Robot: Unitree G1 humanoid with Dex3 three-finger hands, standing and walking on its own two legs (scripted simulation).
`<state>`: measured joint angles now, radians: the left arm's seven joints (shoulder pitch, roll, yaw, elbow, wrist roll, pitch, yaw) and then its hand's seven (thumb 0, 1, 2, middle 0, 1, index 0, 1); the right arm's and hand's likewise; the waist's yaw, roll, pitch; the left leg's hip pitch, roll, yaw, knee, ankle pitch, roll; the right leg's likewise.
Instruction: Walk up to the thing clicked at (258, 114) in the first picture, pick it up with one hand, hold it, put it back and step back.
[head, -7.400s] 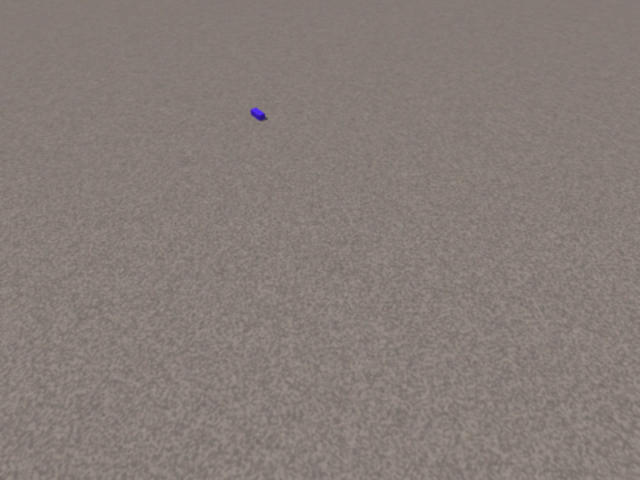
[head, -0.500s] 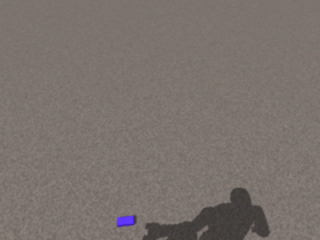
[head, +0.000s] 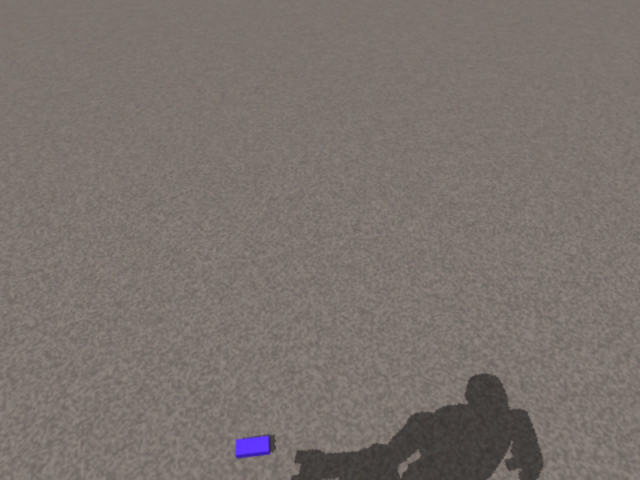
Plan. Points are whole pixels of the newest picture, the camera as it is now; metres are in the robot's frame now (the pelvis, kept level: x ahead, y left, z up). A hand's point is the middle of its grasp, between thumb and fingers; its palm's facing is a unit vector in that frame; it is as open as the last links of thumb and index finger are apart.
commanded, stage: stand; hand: left
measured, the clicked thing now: (253, 447) +0.39 +0.21 -0.76
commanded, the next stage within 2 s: none
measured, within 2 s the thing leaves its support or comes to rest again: neither
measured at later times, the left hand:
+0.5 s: hand out of the picture +0.09 +0.25 -0.15, palm faces -0.03 -0.94 -0.35, open 7.4 cm
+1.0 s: hand out of the picture +0.09 +0.25 -0.15, palm faces -0.03 -0.94 -0.35, open 7.4 cm
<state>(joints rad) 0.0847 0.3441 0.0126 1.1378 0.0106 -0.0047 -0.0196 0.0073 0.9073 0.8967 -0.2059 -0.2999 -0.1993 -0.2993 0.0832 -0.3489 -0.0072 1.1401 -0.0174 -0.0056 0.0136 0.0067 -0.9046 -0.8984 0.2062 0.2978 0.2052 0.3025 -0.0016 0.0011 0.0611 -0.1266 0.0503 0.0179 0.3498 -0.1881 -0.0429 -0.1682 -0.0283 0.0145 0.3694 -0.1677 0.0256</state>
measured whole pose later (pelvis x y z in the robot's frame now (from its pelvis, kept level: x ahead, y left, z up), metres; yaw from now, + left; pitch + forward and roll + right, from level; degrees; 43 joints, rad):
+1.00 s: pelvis +0.01 +0.00 +0.00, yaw +0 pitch -2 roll +0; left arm 0.10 0.35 -0.01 1.13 0.01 -0.01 -0.01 0.01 0.91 0.90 -0.21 -0.30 -0.20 -0.30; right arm 0.09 -0.35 0.00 1.15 -0.01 0.00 0.01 0.01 -0.90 -0.90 0.21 0.30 0.21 0.30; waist 0.00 0.01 0.05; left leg -0.10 0.06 0.01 0.32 -0.19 -0.05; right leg -0.14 -0.02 0.00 0.34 -0.18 0.02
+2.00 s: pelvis +0.02 +0.00 +0.00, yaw +0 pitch -2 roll +0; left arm 0.11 0.36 -0.01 1.12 0.01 -0.01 -0.01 0.01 0.91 0.90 -0.21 -0.30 -0.20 -0.30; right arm 0.10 -0.36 0.00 1.13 -0.01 0.00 0.01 0.01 -0.90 -0.90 0.21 0.30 0.21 0.30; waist 0.00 0.01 0.05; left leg -0.08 0.06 0.01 0.32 -0.20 -0.05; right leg -0.12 -0.02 0.01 0.34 -0.18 0.02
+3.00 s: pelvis +0.02 +0.00 +0.00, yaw +0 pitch -2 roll +0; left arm 0.12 0.36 0.00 1.12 0.01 -0.01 -0.01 0.01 0.91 0.90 -0.21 -0.30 -0.20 -0.30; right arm 0.12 -0.35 0.00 1.12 -0.01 0.00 0.01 0.01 -0.90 -0.90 0.21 0.30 0.21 0.30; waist 0.00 0.00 0.05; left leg -0.08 0.06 0.02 0.32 -0.20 -0.04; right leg -0.12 -0.02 0.01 0.34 -0.18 0.02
